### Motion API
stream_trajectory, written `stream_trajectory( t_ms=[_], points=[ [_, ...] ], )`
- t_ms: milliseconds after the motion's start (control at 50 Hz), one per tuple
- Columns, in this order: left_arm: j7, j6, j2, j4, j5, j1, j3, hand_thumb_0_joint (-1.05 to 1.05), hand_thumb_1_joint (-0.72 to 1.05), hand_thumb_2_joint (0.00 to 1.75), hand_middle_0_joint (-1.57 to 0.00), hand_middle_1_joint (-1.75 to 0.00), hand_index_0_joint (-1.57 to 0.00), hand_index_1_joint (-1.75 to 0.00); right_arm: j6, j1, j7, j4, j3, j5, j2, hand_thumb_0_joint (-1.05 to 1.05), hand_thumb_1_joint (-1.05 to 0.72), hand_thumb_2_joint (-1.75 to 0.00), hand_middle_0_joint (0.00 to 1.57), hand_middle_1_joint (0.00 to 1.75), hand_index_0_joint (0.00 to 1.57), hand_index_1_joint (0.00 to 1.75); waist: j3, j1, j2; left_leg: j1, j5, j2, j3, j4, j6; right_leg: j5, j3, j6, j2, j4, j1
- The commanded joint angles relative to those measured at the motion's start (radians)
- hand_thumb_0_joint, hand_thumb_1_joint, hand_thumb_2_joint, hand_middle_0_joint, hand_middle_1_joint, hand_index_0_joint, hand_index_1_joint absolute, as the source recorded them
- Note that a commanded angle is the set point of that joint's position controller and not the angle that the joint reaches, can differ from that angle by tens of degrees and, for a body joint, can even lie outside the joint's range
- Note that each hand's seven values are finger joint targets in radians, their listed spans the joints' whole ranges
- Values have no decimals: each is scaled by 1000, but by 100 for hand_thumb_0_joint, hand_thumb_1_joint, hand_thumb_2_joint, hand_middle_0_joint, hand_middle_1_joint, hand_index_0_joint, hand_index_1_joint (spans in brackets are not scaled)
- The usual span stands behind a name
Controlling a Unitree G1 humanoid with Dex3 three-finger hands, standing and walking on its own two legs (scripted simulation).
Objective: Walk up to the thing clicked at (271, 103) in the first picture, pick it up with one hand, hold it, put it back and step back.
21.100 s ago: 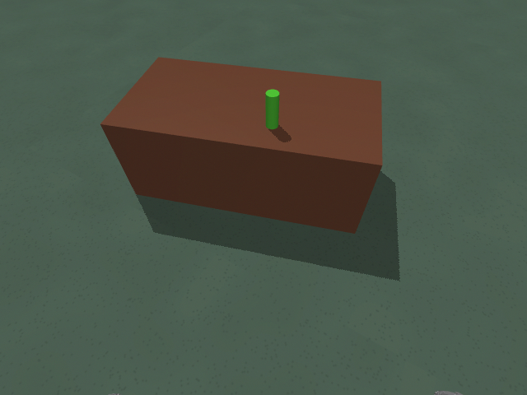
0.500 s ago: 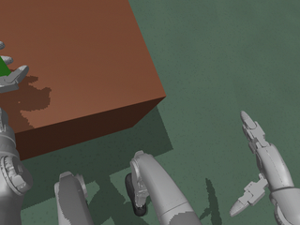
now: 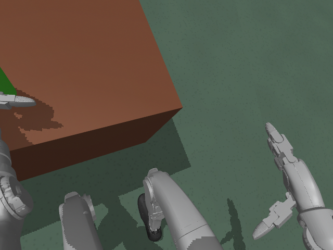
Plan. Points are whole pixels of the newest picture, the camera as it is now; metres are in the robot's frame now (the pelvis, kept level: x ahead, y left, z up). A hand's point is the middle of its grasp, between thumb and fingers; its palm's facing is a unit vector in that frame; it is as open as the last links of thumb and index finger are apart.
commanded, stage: withdraw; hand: left
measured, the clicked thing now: out of the picture +0.53 +0.23 -0.05
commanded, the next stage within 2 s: rise in 0.18 s
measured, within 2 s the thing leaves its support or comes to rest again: neither
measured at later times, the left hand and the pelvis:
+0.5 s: hand out of the picture +0.51 +0.33 +0.08, palm faces +0.37 -0.91 -0.21, open 17.4 cm; pelvis +0.02 +0.01 +0.08, yaw +1 degrees
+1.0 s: hand out of the picture +0.36 +0.28 +0.10, palm faces +0.26 -0.92 -0.31, open 17.5 cm; pelvis +0.05 +0.00 +0.15, yaw +3 degrees
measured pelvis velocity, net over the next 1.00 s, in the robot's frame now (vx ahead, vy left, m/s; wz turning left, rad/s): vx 0.05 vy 0.00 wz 0.06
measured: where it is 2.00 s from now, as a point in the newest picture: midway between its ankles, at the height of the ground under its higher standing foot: (123, 237)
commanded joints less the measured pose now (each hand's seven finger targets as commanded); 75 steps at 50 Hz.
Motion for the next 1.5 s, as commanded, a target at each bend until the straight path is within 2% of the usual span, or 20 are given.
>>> stream_trajectory(
  t_ms=[0,40,80,160,200,280,300,340,360,440,480,600,660,720,760,940,1000,1120,1240,1480],
  points=[
    [-18,-46,332,-316,-20,-376,51,0,-61,2,-6,-4,-7,-4,-33,80,-38,-135,-165,18,-184,0,52,-5,5,5,5,5,-662,81,512,675,389,-33,-5,-236,-9,304,5,-61,40,-169,293],
    [-36,-21,353,-364,-26,-409,56,0,-61,2,-7,-4,-7,-4,-26,83,-43,-117,-162,20,-179,0,51,-6,5,5,5,5,-673,97,555,748,406,-29,-4,-259,-16,297,7,-64,40,-184,292],
    [-61,27,279,-291,-27,-354,10,0,-61,1,-7,-3,-7,-3,-19,78,-49,-113,-154,21,-176,0,52,-6,5,5,5,5,-627,89,523,765,418,-27,-6,-281,-16,301,2,-62,41,-215,305],
    [-87,89,311,-346,-52,-372,25,0,-61,0,-6,-3,-8,-2,-5,60,-64,-33,-124,23,-162,0,52,-5,5,5,5,5,-571,130,497,776,399,-21,-2,-335,-14,282,3,-62,41,-266,335],
    [-110,130,220,-201,-65,-304,-27,0,-61,0,-5,-3,-7,-1,-4,51,-67,9,-86,31,-134,0,53,-5,5,5,5,5,-473,119,415,723,351,-21,1,-355,-5,271,0,-56,42,-302,345],
    [-128,133,221,-208,-98,-330,-22,0,-55,7,-5,-3,-4,-5,-14,15,-86,1,-72,37,-141,0,61,-3,5,5,5,5,-482,117,303,685,336,-25,11,-379,13,305,9,-48,41,-350,436],
    [-68,228,388,-76,33,-229,-3,0,-58,6,-7,-4,-6,-5,10,72,-88,-22,-99,45,-186,0,53,-5,6,5,5,5,-529,176,346,812,391,-31,16,-447,1,326,-1,-52,38,-384,501],
    [-36,276,315,-204,11,-381,-44,0,-60,8,-7,-5,-6,-7,43,91,-86,36,-86,53,-164,0,52,-5,5,5,5,5,-532,162,357,859,419,-19,13,-471,-9,335,2,-57,47,-403,487],
    [-19,293,391,-261,27,-420,-16,0,-59,8,-8,-6,-6,-7,60,121,-84,93,-95,52,-161,0,48,-6,5,5,5,5,-572,181,395,895,444,-19,14,-485,-12,349,5,-58,47,-412,515],
    [43,368,449,-256,56,-387,-9,0,-40,12,-7,-6,-7,-7,85,28,-84,173,-69,62,-138,0,31,-10,6,5,5,5,-531,231,361,922,442,-22,22,-543,-7,343,14,-56,43,-467,593],
    [65,387,460,-267,64,-371,-10,0,-52,7,-6,-6,-6,-6,96,-5,-86,215,-36,62,-114,0,15,-26,13,18,13,18,-513,260,349,929,447,-26,32,-575,-8,350,19,-55,38,-493,645],
    [77,427,262,-139,60,-230,-129,0,-51,8,-6,-6,-6,-6,103,-109,-88,175,110,66,-21,0,-33,-59,15,21,15,21,-484,270,222,932,513,-28,62,-631,3,452,25,-40,32,-577,807],
    [72,459,240,-131,45,-100,-148,0,-56,5,-5,-5,-5,-5,121,-25,-100,174,61,75,-83,0,-48,-66,16,23,16,23,-443,280,192,1005,553,-29,70,-674,-4,483,14,-41,33,-624,841],
    [60,502,152,-206,23,-20,-204,0,-61,2,-5,-4,-5,-4,133,57,-101,271,43,91,-80,0,-58,-72,17,25,17,25,-351,273,195,1059,561,-26,65,-710,-8,475,7,-47,35,-660,797],
    [58,524,121,-336,3,24,-226,0,-58,4,-5,-5,-5,-5,130,40,-104,321,31,107,-69,0,-66,-76,18,26,18,26,-309,301,215,1078,511,-27,63,-751,-11,428,3,-52,33,-686,799],
    [100,571,-58,-834,-53,424,-308,0,-54,6,-5,-5,-5,-5,95,-90,-145,326,78,123,-3,0,-87,-89,20,30,20,30,-266,403,215,1134,498,-33,76,-844,-19,427,14,-51,12,-735,976],
    [122,571,-94,-954,-60,567,-321,0,-56,5,-5,-5,-5,-5,97,-73,-171,359,67,116,2,0,-86,-88,20,29,20,29,-267,407,186,1138,515,-38,87,-844,-9,467,25,-45,4,-740,1034],
    [121,595,-284,-1077,-75,922,-448,0,-56,5,-5,-5,-5,-5,91,-32,-191,393,54,111,18,0,-87,-89,20,30,20,30,-169,406,117,1131,517,-42,103,-854,-3,483,19,-39,1,-752,1031],
    [107,608,-325,-1225,-72,1091,-515,0,-55,5,-5,-5,-5,-5,86,-31,-198,371,37,114,19,0,-88,-89,20,30,20,30,-78,402,50,1091,417,-52,116,-860,5,394,18,-29,-4,-774,990],
    [113,586,-325,-1284,-63,1149,-515,0,-58,4,-5,-5,-5,-5,71,-22,-223,310,54,101,40,0,-89,-90,20,30,20,30,-55,418,56,1063,316,-71,140,-836,14,306,46,-17,-27,-785,978]
  ],
)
